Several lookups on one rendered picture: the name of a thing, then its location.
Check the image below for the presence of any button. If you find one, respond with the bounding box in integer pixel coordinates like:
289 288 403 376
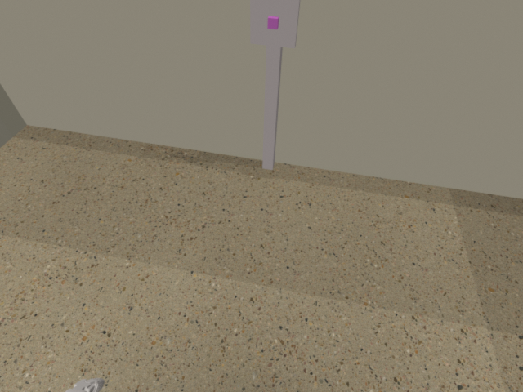
267 16 279 29

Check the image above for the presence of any panel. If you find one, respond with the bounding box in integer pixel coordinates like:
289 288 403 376
250 0 300 170

